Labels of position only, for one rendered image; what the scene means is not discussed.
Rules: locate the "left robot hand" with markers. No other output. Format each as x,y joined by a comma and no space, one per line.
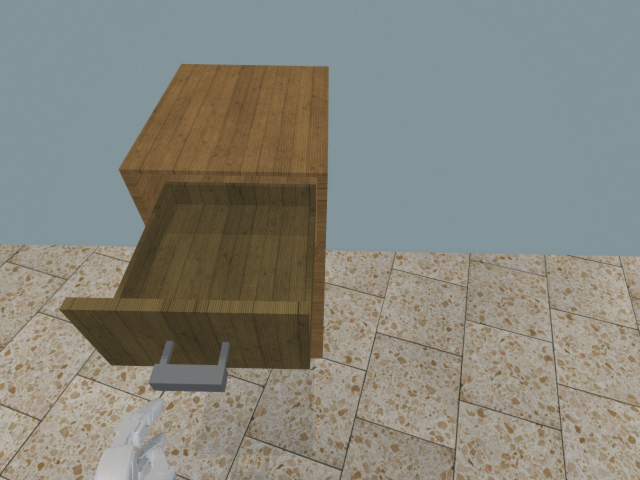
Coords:
122,462

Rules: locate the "cabinet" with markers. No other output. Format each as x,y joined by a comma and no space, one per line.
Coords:
239,124

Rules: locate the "handle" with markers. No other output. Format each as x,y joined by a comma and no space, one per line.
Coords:
183,377

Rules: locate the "drawer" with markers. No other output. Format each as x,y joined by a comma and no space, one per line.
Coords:
216,262

